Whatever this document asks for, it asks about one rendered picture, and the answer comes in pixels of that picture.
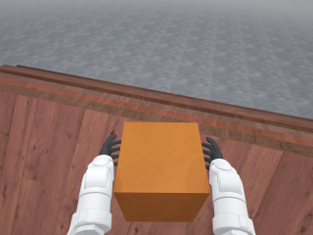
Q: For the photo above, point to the left robot forearm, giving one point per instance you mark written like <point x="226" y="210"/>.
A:
<point x="93" y="214"/>

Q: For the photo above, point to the right robot hand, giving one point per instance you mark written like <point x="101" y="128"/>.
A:
<point x="214" y="153"/>

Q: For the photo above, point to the left robot hand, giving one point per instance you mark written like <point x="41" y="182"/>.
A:
<point x="108" y="150"/>

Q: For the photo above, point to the carton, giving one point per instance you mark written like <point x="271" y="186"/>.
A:
<point x="161" y="174"/>

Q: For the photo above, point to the right robot forearm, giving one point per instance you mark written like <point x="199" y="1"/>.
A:
<point x="229" y="201"/>

